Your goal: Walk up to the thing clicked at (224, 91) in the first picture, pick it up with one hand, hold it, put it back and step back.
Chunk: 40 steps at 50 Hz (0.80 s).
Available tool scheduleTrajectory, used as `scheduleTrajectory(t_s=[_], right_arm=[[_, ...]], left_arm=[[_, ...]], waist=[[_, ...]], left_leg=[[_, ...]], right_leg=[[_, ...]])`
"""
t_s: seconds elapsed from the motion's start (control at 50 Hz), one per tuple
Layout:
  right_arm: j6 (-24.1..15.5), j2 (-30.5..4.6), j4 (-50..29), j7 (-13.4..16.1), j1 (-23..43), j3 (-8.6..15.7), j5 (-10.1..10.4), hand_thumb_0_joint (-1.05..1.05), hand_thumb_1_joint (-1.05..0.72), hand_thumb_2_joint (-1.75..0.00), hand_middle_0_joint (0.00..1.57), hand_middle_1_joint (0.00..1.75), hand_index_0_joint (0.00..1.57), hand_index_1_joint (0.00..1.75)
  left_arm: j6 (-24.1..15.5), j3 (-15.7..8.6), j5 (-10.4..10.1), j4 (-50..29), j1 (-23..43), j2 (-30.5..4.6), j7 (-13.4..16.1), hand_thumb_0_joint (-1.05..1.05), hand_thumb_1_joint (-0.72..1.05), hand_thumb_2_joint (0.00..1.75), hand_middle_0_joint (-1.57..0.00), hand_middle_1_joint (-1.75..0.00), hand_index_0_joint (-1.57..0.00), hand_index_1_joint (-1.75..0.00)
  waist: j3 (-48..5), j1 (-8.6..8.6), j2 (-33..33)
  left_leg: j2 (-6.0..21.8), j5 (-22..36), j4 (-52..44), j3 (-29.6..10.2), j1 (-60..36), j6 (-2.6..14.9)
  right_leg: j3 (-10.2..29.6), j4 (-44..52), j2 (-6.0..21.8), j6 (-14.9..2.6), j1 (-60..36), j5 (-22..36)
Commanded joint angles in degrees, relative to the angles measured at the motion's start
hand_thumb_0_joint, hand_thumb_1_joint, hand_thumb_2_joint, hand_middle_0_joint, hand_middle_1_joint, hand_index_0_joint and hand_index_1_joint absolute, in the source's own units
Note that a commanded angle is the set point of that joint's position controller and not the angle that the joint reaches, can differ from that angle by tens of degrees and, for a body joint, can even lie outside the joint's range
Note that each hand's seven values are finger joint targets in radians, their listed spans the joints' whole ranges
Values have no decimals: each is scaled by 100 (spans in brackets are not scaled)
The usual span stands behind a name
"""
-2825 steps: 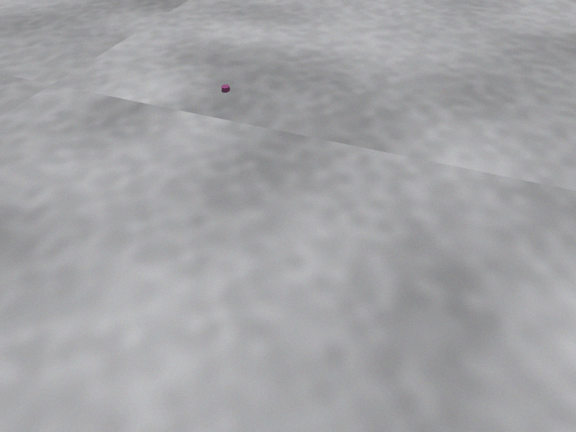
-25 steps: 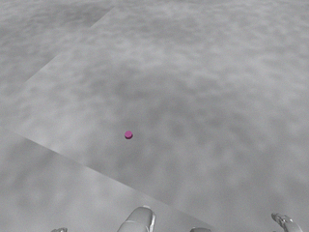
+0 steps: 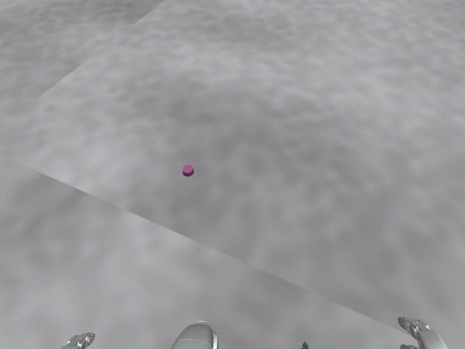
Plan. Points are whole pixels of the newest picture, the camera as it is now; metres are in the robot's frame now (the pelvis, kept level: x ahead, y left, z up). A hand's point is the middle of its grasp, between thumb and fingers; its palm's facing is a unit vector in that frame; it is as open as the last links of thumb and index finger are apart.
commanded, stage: step back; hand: left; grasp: from above
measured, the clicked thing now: (188, 170) +0.99 +0.32 -0.74
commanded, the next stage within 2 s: stand in 1.14 s
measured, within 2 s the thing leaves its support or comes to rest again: neither
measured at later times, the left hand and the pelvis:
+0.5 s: hand out of the picture -0.03 +0.29 -0.13, palm faces +0.06 -0.92 -0.40, open 7.4 cm; pelvis -0.06 +0.00 +0.02, yaw +5 degrees
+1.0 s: hand out of the picture +0.03 +0.26 -0.14, palm faces +0.10 -0.92 -0.37, open 7.4 cm; pelvis -0.01 +0.00 +0.01, yaw +5 degrees
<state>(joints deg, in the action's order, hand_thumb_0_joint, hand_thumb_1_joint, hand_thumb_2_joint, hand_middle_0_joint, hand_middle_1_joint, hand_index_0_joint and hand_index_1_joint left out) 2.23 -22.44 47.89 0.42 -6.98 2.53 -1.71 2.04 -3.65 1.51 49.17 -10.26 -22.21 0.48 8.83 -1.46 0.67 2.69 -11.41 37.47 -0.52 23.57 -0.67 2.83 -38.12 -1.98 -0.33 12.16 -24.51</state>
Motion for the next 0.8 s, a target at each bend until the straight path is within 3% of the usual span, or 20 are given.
scheduleTrajectory(t_s=[0.0,0.02,0.06,0.08,0.14,0.2,0.24,0.28,0.3,0.32,0.34,0.36,0.4,0.5,0.56,0.58,0.6,0.62,0.68,0.78], right_arm=[[2,-843,-372,63,-39,235,23,0,-90,-90,20,30,20,30],[38,-1164,-333,115,235,374,-5,0,-90,-90,20,30,20,30],[8,-1251,-26,63,-197,397,73,0,-90,-90,20,30,20,30],[-30,-1170,60,49,-346,368,107,0,-90,-90,20,30,20,30],[-115,-1213,134,-45,-497,378,15,0,-90,-90,20,30,20,30],[-226,-1082,121,-116,-264,354,-50,0,-90,-90,20,30,20,30],[-301,-1040,267,-150,-429,363,-22,0,-90,-90,20,30,20,30],[-373,-1064,558,-117,-1029,469,-34,0,-90,-90,20,30,20,30],[-419,-1252,583,-80,-1198,553,-91,0,-90,-90,20,30,20,30],[-429,-1852,518,-66,-1214,621,-127,0,-90,-90,20,30,20,30],[-458,-2027,408,-78,-1024,654,-91,0,-90,-90,20,30,20,30],[-523,-1666,366,-42,-669,546,-88,0,-90,-90,20,30,20,30],[-565,-1522,325,-15,-587,474,-64,0,-90,-90,20,30,20,30],[-460,-1507,252,-50,-541,493,-102,0,-90,-90,20,30,20,30],[-327,-1059,212,-62,-486,356,-21,0,-90,-90,20,30,20,30],[-329,-637,149,-50,-632,219,27,0,-90,-90,20,30,20,30],[-315,-641,85,-4,-513,225,-3,0,-90,-90,20,30,20,30],[-300,-1121,208,52,-581,382,-20,0,-90,-90,20,30,20,30],[-357,-1107,486,9,-887,361,31,0,-90,-90,20,30,20,30],[-310,-868,554,-42,-706,296,-25,0,-90,-90,20,30,20,30]], left_arm=[[-278,-570,127,-190,-265,-1906,79,0,90,90,-20,-30,-20,-30],[-281,-605,143,-291,105,-2217,85,0,90,90,-20,-30,-20,-30],[-356,-458,62,-382,712,-1665,111,0,90,90,-20,-30,-20,-30],[-365,-456,91,-337,685,-1517,108,0,90,90,-20,-30,-20,-30],[-432,-500,138,-180,270,-1572,47,0,90,90,-20,-30,-20,-30],[-430,-511,159,-52,41,-1614,-3,0,90,90,-20,-30,-20,-30],[-361,-453,120,-34,114,-1624,-38,0,90,90,-20,-30,-20,-30],[-273,-300,140,-38,66,-1368,-67,0,90,90,-20,-30,-20,-30],[-261,-196,117,-111,-25,-1051,-79,0,90,90,-20,-30,-20,-30],[-284,-166,-25,-183,355,-916,-77,0,90,90,-20,-30,-20,-30],[-312,-337,58,-180,770,-1453,-57,0,90,90,-20,-30,-20,-30],[-317,-312,3,-71,520,-1367,-92,0,90,90,-20,-30,-20,-30],[-359,-289,-39,120,22,-1251,-135,0,90,90,-20,-30,-20,-30],[-379,-327,-4,150,8,-1148,-224,0,90,90,-20,-30,-20,-30],[-488,-369,57,445,-616,-1119,-100,0,90,90,-20,-30,-20,-30],[-546,-440,127,467,-828,-1360,-35,0,90,90,-20,-30,-20,-30],[-576,-545,125,366,-767,-1925,-13,0,90,90,-20,-30,-20,-30],[-583,-553,101,181,-394,-2017,-28,0,90,90,-20,-30,-20,-30],[-655,-435,3,127,-60,-1558,5,0,90,90,-20,-30,-20,-30],[-658,-306,-33,151,10,-1382,31,0,90,90,-20,-30,-20,-30]], waist=[[-911,-139,-1248],[-457,-247,-1293],[-123,188,-304],[-205,184,-406],[-418,-28,-811],[-272,-219,-1067],[-333,-87,-1096],[-598,230,-494],[-704,308,355],[-509,467,1336],[132,550,608],[159,262,116],[-295,123,566],[-390,233,1020],[-627,-164,281],[-774,-222,-706],[-648,-308,-1383],[-348,-201,-793],[-214,43,-461],[-507,17,-740]], left_leg=[[-588,-2010,978,-577,856,166],[-413,-2206,2077,-1069,237,22],[-616,-1326,2645,-1196,421,56],[-663,-1182,2524,-1039,350,57],[-493,-1204,1945,-788,515,-79],[-333,-1841,502,-448,262,-56],[-395,-1881,-460,-23,-578,73],[-534,-1083,-1516,15,-1940,190],[136,-1912,-2088,-1225,-2631,379],[1567,-4308,-2874,-3637,-1913,1089],[1852,-4474,-3070,-3996,-835,1520],[1465,-3502,-2745,-3159,-1002,1308],[1100,-2472,-2431,-2198,-1317,1080],[871,-2194,-2120,-1478,-545,1009],[411,-1735,-645,-846,206,666],[-107,-1770,628,-499,776,411],[-661,-2290,1604,-360,1333,230],[-372,-2237,1964,-883,972,198],[-118,-1387,1860,-895,872,178],[-68,-1134,635,-306,-86,64]], right_leg=[[2700,2257,1968,-981,-34,-562],[3440,2582,2701,-1599,1579,-1125],[1989,2073,1816,-1111,1244,-466],[1547,2028,1527,-901,1112,-575],[1557,2042,1363,-859,373,-1756],[1704,2157,1622,-949,153,-2048],[1265,2054,1515,-891,527,-1558],[575,1128,1018,-592,1103,-1309],[112,72,616,-373,1967,-1120],[-508,-1071,-10,-41,2659,-895],[303,-1562,331,-68,2357,-693],[379,-1669,434,-89,2260,-174],[60,-1420,439,-84,1892,-2],[-334,-99,237,-35,603,7],[-342,1251,38,-81,-1038,704],[1151,1854,857,-253,-1456,-86],[3108,2663,2166,-838,-911,-1471],[3451,2652,2523,-1253,-148,-1762],[2016,2319,1856,-998,-153,-354],[860,1659,1606,-883,90,2222]])
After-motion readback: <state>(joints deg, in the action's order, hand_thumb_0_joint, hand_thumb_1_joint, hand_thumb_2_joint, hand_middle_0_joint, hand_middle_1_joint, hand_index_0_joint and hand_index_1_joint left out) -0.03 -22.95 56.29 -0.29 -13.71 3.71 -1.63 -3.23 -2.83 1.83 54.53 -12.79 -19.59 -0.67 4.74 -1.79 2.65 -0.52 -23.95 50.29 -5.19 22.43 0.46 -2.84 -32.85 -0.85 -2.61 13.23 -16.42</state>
